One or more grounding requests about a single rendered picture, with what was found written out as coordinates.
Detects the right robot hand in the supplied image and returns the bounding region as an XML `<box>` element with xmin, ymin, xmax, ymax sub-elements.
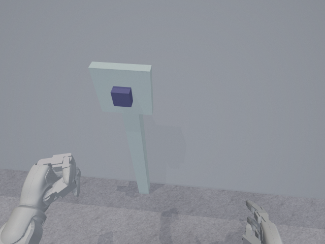
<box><xmin>242</xmin><ymin>200</ymin><xmax>283</xmax><ymax>244</ymax></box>

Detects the left robot hand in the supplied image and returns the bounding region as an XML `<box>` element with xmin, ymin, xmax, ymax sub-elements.
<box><xmin>19</xmin><ymin>153</ymin><xmax>81</xmax><ymax>212</ymax></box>

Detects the panel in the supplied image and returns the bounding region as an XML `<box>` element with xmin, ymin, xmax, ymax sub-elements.
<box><xmin>88</xmin><ymin>62</ymin><xmax>153</xmax><ymax>194</ymax></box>

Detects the left robot forearm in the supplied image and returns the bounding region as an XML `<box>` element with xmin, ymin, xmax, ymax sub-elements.
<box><xmin>0</xmin><ymin>206</ymin><xmax>47</xmax><ymax>244</ymax></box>

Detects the button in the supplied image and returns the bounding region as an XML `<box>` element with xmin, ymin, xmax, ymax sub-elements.
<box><xmin>111</xmin><ymin>86</ymin><xmax>133</xmax><ymax>107</ymax></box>

